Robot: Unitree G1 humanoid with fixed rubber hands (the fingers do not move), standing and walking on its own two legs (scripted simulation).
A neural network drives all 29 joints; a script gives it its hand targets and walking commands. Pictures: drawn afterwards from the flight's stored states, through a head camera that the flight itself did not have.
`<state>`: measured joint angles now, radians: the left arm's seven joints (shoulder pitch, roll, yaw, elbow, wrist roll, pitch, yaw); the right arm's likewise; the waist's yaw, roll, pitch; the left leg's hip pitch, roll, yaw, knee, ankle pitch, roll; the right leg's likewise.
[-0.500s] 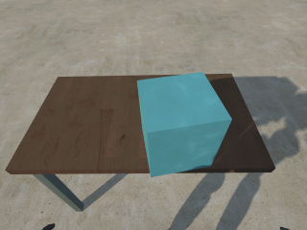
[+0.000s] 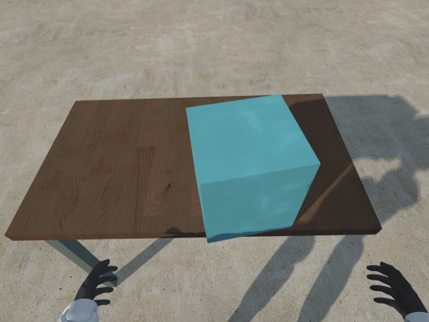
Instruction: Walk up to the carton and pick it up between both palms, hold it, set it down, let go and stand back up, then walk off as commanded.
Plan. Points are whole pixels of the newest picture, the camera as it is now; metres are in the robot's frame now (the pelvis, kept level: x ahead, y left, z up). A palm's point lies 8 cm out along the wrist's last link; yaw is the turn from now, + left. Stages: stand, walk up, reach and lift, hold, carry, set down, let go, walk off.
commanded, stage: reach and lift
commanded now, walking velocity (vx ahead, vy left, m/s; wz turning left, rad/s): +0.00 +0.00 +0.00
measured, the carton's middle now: (242, 171) +0.44 -0.03 -0.01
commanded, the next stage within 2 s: none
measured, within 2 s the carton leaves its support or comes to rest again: neither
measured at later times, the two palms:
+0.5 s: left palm (105, 288) +0.19 +0.22 -0.02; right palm (410, 314) +0.16 -0.29 -0.02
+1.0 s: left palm (145, 272) +0.21 +0.15 +0.01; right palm (404, 287) +0.20 -0.29 -0.02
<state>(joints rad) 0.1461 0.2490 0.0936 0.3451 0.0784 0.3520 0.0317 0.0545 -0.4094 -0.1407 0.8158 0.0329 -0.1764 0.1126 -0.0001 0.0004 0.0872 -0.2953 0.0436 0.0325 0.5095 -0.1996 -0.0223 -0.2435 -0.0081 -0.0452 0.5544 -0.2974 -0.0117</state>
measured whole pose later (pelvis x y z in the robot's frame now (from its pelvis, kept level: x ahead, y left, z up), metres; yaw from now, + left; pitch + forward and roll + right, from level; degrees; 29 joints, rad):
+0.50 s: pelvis -0.01 +0.01 +0.00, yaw -1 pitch -3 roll +1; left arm 0.17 0.14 0.04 0.24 0.00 0.25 0.10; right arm 0.18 -0.41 -0.08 0.56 0.12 -0.11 0.18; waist 0.00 -0.02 0.01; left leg -0.25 0.03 0.03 0.47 -0.17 -0.02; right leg -0.21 -0.02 -0.04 0.53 -0.28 -0.04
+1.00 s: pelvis +0.02 -0.02 +0.01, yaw -1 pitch +0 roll +3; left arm 0.32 -0.02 -0.02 0.16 0.04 -0.10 0.18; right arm 0.20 -0.41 0.03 0.58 0.32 -0.39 0.22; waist 0.00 -0.02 0.00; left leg -0.21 0.03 0.03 0.38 -0.16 -0.02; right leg -0.21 -0.01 -0.03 0.51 -0.31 -0.03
